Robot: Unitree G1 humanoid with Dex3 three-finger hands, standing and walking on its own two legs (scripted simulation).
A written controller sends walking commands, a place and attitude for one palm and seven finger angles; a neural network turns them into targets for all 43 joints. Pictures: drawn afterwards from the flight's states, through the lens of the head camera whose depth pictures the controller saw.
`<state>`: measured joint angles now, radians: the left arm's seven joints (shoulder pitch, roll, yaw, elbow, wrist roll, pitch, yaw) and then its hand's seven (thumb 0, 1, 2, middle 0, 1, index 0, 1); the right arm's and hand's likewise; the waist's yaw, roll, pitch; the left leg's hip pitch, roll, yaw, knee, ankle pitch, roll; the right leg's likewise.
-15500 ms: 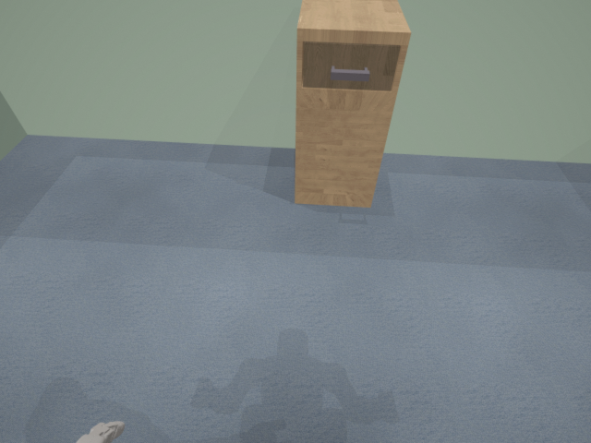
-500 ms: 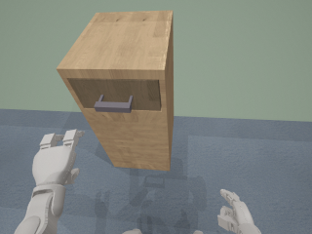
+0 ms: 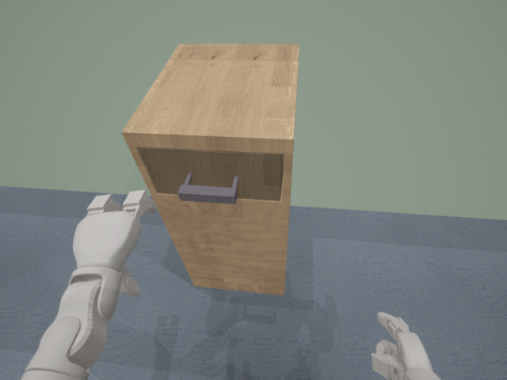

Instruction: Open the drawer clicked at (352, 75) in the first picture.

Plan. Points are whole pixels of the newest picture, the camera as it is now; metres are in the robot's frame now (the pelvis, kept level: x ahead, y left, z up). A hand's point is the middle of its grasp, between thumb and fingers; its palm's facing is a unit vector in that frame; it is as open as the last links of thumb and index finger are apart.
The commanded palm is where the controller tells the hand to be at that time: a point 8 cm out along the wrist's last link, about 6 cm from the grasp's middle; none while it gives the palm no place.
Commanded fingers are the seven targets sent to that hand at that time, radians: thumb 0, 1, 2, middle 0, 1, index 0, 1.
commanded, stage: raise the hand with hooked fingers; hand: left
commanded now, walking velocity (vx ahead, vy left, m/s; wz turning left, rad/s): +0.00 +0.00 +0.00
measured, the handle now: (210, 186) +0.53 +0.17 -0.06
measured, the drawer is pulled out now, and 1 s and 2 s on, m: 0.00 0.00 0.00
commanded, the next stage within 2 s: move the hooked fingers above the handle in 0.64 s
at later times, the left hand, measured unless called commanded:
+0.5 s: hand (138, 231) +0.31 +0.22 +0.08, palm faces -0.05 -0.10 -0.99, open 13.8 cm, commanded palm +0.29 +0.23 +0.14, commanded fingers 0.00 -0.50 0.30 -0.30 -1.20 -0.30 -1.20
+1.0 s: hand (161, 230) +0.32 +0.19 +0.06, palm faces -0.04 -0.07 -1.00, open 13.8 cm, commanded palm +0.32 +0.21 +0.13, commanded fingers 0.00 -0.50 0.30 -0.30 -1.20 -0.30 -1.20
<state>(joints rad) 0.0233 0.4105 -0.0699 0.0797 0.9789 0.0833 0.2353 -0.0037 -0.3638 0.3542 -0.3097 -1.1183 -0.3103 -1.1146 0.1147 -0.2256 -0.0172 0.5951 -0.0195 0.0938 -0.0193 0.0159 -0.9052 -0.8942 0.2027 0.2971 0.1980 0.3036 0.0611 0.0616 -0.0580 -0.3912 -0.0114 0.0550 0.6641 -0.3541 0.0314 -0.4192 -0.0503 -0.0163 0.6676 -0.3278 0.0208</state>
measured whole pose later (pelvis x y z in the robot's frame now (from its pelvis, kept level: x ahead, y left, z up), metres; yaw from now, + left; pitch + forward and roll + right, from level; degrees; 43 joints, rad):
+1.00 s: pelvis +0.00 -0.03 +0.01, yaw +1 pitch +4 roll +1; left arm -0.20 0.43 -0.11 0.27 0.98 -0.08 0.11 0.00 -0.49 0.30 -0.32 -1.20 -0.32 -1.20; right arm 0.14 -0.24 -0.01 0.63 -0.01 0.10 -0.04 0.01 -0.90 -0.89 0.20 0.30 0.20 0.30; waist 0.07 0.06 -0.02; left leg -0.31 0.01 0.02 0.53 -0.28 -0.01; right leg -0.34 -0.02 -0.05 0.56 -0.28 -0.02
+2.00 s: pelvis +0.01 -0.01 -0.01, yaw -1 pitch +15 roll +0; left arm -0.68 0.37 -0.09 0.93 1.12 -0.07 0.36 0.00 -0.49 0.30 -0.32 -1.20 -0.32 -1.20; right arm 0.30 -0.24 -0.07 0.69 -0.02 0.11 -0.01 0.01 -0.90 -0.89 0.21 0.30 0.20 0.30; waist -0.06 0.04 -0.12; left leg -0.62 0.02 0.05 0.73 -0.37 0.01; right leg -0.65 -0.02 -0.02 0.72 -0.33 0.00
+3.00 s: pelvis +0.01 -0.01 -0.02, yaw -1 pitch +19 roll -1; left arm -0.80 0.41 -0.09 1.10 1.08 0.09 0.35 0.00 -0.48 0.30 -0.32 -1.20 -0.32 -1.20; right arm 0.30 -0.24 -0.06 0.68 -0.02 0.12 0.00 0.01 -0.90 -0.89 0.21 0.30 0.20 0.30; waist -0.10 0.05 -0.13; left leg -0.72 0.02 0.05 0.78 -0.39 0.03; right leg -0.74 -0.02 -0.01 0.75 -0.34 0.01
